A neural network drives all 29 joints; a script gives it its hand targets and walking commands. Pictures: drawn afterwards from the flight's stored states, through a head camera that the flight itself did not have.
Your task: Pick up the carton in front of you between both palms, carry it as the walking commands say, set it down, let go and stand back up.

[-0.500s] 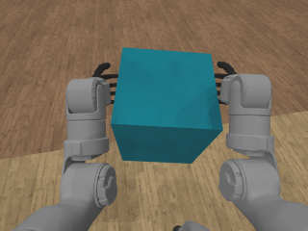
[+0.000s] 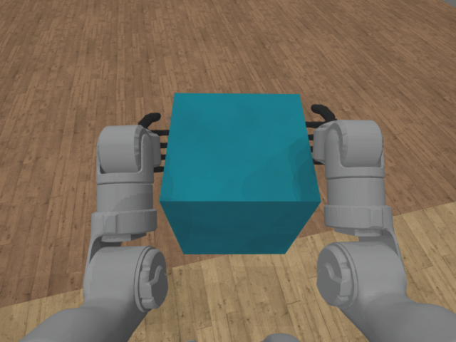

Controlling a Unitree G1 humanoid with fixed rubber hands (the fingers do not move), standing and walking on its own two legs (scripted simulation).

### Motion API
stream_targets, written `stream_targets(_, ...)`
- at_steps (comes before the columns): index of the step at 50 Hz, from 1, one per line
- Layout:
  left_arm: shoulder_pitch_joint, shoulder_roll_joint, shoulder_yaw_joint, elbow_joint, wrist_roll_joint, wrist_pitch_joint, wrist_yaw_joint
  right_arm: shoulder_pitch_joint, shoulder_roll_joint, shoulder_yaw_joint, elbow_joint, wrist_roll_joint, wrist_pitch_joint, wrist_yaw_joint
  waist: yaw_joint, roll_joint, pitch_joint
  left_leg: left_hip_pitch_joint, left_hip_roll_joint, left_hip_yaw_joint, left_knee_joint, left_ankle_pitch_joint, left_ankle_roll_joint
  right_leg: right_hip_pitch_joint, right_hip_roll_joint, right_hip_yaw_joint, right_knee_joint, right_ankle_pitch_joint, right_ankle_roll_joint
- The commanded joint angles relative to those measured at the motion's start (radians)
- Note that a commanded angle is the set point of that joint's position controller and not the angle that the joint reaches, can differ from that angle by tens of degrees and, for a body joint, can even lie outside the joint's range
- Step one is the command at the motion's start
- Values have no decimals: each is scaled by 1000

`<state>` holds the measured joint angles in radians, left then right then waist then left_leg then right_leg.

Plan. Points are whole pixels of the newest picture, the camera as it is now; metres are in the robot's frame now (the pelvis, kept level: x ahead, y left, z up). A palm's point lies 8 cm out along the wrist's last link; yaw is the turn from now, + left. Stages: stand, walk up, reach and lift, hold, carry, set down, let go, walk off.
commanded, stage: carry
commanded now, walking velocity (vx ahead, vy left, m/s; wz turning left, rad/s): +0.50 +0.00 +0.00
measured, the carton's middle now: (235, 182) +0.38 -0.02 +0.06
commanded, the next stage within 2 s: none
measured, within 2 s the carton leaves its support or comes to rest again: neither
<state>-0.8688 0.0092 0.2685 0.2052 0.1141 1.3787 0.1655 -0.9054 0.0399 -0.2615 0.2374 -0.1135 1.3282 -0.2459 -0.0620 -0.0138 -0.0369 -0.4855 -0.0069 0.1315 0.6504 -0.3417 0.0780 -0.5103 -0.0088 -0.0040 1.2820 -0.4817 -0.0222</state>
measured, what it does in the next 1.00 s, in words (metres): climbs: right foot, then left foot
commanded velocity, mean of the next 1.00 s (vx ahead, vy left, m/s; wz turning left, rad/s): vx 0.50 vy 0.00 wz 0.00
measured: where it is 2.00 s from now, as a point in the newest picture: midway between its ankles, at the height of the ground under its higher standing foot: (223, 150)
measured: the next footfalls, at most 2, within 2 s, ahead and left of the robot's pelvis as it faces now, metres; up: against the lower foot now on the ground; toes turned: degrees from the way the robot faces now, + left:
right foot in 0.26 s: +0.33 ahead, -0.13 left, +0.02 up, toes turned -5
left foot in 0.64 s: +0.55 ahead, +0.08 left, +0.04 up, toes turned +3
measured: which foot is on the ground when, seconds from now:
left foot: down 0.00-0.28, up 0.30-0.62, down 0.64-1.00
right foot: up 0.00-0.24, down 0.26-0.68, up 0.70-1.00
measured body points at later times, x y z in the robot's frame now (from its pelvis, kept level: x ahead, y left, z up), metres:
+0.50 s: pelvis +0.29 -0.04 +0.03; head +0.33 -0.04 +0.48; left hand +0.66 +0.14 +0.18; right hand +0.71 -0.15 +0.19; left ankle +0.31 +0.08 -0.61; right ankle +0.29 -0.12 -0.70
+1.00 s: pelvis +0.60 -0.02 +0.05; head +0.63 -0.02 +0.50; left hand +1.01 +0.10 +0.22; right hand +0.99 -0.19 +0.24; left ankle +0.52 +0.08 -0.67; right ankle +0.71 -0.12 -0.66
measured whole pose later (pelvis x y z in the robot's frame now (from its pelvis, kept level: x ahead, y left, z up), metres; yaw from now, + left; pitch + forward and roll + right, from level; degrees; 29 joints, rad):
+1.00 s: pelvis +0.60 -0.02 +0.05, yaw -1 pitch +6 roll -1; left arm -0.97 -0.01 0.32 0.19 0.15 1.40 0.20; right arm -1.01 0.07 -0.33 0.21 -0.09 1.31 -0.34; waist -0.08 0.01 -0.04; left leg -0.25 0.02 0.08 0.57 -0.41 0.03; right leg -0.58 0.01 -0.08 0.58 -0.20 -0.04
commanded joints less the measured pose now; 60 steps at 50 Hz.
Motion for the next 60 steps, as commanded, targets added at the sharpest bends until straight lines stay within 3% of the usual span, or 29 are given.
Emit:
stream_targets(1, -880, -1105, -481, -173, -474, -56, -246, -830, 1171, 499, -132, 569, -2, 382, 10, 84, -503, 625, 277, -455, -209, 298, 140, -314, -45, 40, 7, 37, -16)
stream_targets(5, -885, -1072, -484, -212, -447, -54, -209, -841, 1157, 497, -154, 576, 17, 378, 2, 132, -497, 598, 267, -348, -242, 263, 163, -311, -51, -14, -197, 70, -5)
stream_targets(10, -822, -1050, -488, -135, -418, -34, -214, -742, 1117, 478, -48, 514, 35, 371, 3, 167, -449, 499, 218, -170, -219, 419, 100, -67, 15, -144, -581, 194, -11)
stream_targets(13, -781, -1067, -480, -46, -424, -33, -237, -690, 1113, 464, 34, 487, 36, 379, 100, 106, -546, 355, 158, -28, 90, 660, 1, 424, 69, -213, -749, 286, -54)
stream_targets(14, -750, -1066, -468, -22, -426, -40, -247, -701, 1109, 450, 55, 483, 35, 386, 161, 10, -617, 150, 116, -22, 293, 403, -44, 660, -117, 89, -787, 109, -103)
stream_targets(15, -761, -1049, -451, -15, -420, -53, -251, -712, 1137, 434, 70, 478, 35, 394, 154, -305, -625, -152, -34, -39, 529, -48, -84, 812, -328, 575, -883, 267, -248)
stream_targets(16, -792, -1062, -453, -47, -436, -57, -260, -725, 1139, 428, 72, 469, 29, 395, 154, -272, -564, -327, -43, -127, 700, -203, -68, 851, -348, 639, -885, 394, -288)
stream_targets(18, -898, -1118, -479, -151, -502, -59, -274, -719, 1142, 410, 60, 461, 21, 384, 169, -54, -519, -400, 15, -162, 780, -145, -42, 786, -308, 453, -796, 602, -260)
stream_targets(19, -967, -1116, -483, -204, -529, -66, -278, -725, 1138, 395, 49, 457, 14, 376, 160, -34, -502, -400, 34, -172, 734, -112, -37, 737, -287, 397, -808, 578, -231)
stream_targets(22, -1062, -1157, -500, -262, -578, -57, -278, -717, 1136, 384, 16, 437, 10, 344, 128, -79, -515, -356, 46, -147, 628, -94, -39, 678, -268, 313, -858, 439, -203)
stream_targets(26, -1022, -1142, -483, -225, -564, -26, -274, -734, 1084, 406, -45, 413, 17, 310, 137, -99, -478, -278, 64, -100, 326, -60, -49, 604, -254, 182, -893, 435, -204)
stream_targets(30, -926, -1118, -460, -106, -513, -11, -283, -694, 1072, 420, 14, 395, 29, 313, 128, -157, -443, -21, -33, 53, 21, 38, -37, 520, -209, 38, -847, 601, -139)
stream_targets(32, -899, -1123, -447, -48, -503, -12, -290, -672, 1091, 418, 75, 406, 27, 329, 48, -111, -508, 303, -89, 115, -119, 138, -8, 432, -163, -74, -632, 842, -71)
stream_targets(33, -891, -1115, -439, -18, -491, -13, -294, -641, 1095, 407, 108, 413, 21, 337, -9, -58, -580, 546, 4, -15, -110, 99, 22, 285, -147, -98, -453, 723, -21)
stream_targets(34, -907, -1142, -426, 0, -490, -13, -303, -635, 1075, 395, 118, 399, 7, 341, -36, 225, -679, 774, 275, -538, -148, 24, 174, -13, -30, -91, -156, 452, 44)
stream_targets(35, -927, -1140, -425, -6, -485, -17, -305, -652, 1101, 389, 111, 412, 2, 349, -44, 326, -597, 825, 334, -769, -267, 266, 239, -258, 90, -33, 20, -35, 41)
stream_targets(37, -952, -1143, -404, -34, -480, -33, -296, -741, 1126, 406, 24, 464, 0, 363, -39, 83, -535, 739, 316, -623, -175, 432, 230, -335, 11, 40, 117, -36, -4)
stream_targets(38, -954, -1138, -402, -51, -475, -39, -287, -790, 1151, 423, -16, 492, -3, 367, -31, 34, -500, 642, 295, -564, -193, 419, 193, -303, -19, 50, 38, 2, -11)
stream_targets(40, -972, -1125, -408, -91, -468, -51, -264, -856, 1175, 444, -59, 525, 2, 372, -6, 91, -493, 597, 264, -471, -208, 405, 140, -251, -30, 38, -106, 30, -12)
stream_targets(43, -966, -1076, -415, -145, -439, -59, -224, -854, 1188, 450, -56, 546, 19, 378, -12, 141, -499, 590, 254, -389, -222, 417, 152, -218, -7, -10, -339, 28, -2)
stream_targets(46, -929, -1028, -414, -149, -402, -49, -199, -804, 1167, 439, -17, 533, 34, 379, -11, 182, -499, 539, 224, -273, -191, 519, 115, -86, 21, -65, -559, 199, -2)
stream_targets(50, -883, -1027, -419, -69, -389, -33, -212, -732, 1151, 422, 85, 493, 39, 383, 37, 139, -517, 427, 154, -111, -6, 696, 24, 284, 79, -165, -855, 429, -35)
stream_targets(51, -863, -1028, -416, -40, -391, -33, -221, -720, 1146, 416, 112, 488, 38, 385, 74, 108, -547, 315, 129, -82, 95, 632, -15, 472, 13, -113, -851, 448, -60)
stream_targets(52, -846, -1020, -402, -16, -394, -33, -230, -727, 1139, 405, 134, 485, 38, 388, 112, -10, -604, 122, 91, -64, 281, 325, -50, 670, -194, 176, -840, 415, -114)
stream_targets(53, -857, -1006, -384, 3, -387, -38, -233, -743, 1152, 386, 141, 478, 40, 391, 115, -269, -614, -187, -46, -71, 507, -136, -80, 857, -376, 540, -856, 626, -256)
stream_targets(54, -844, -1033, -377, 12, -401, -40, -241, -746, 1141, 398, 155, 471, 40, 389, 108, -239, -537, -269, -18, -130, 585, -245, -59, 858, -351, 521, -820, 813, -235)
stream_targets(55, -861, -1029, -379, -17, -405, -43, -248, -747, 1172, 386, 153, 477, 35, 390, 139, -205, -583, -352, -8, -139, 659, -225, -51, 893, -364, 513, -806, 709, -283)
stream_targets(56, -885, -1075, -391, -43, -432, -45, -258, -738, 1169, 377, 150, 469, 29, 386, 136, -85, -539, -369, 33, -158, 624, -158, -57, 825, -327, 446, -835, 631, -251)
stream_targets(60, -910, -1192, -409, -70, -489, -65, -296, -641, 1214, 348, 148, 419, -5, 368, 108, -91, -482, -249, 39, -116, 327, -66, -92, 701, -266, 263, -924, 676, -168)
